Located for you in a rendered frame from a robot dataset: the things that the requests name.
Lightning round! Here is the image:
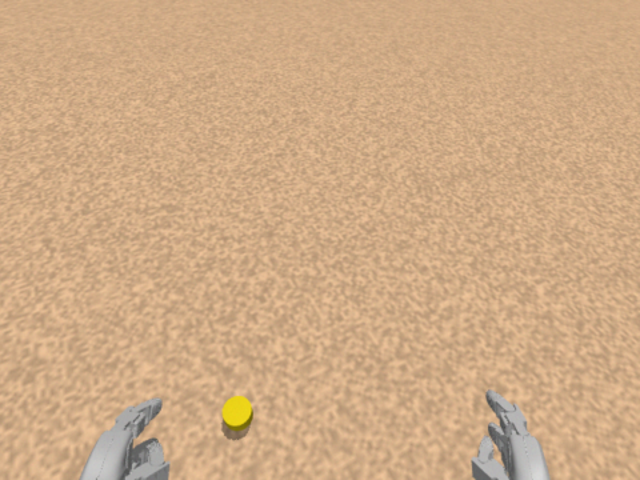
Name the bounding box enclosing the tin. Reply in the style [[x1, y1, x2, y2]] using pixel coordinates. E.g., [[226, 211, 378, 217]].
[[222, 396, 253, 431]]

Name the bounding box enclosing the left robot hand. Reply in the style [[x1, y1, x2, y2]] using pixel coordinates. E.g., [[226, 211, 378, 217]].
[[79, 398, 170, 480]]

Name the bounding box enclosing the right robot hand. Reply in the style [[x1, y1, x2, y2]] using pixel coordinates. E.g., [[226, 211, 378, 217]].
[[471, 390, 550, 480]]

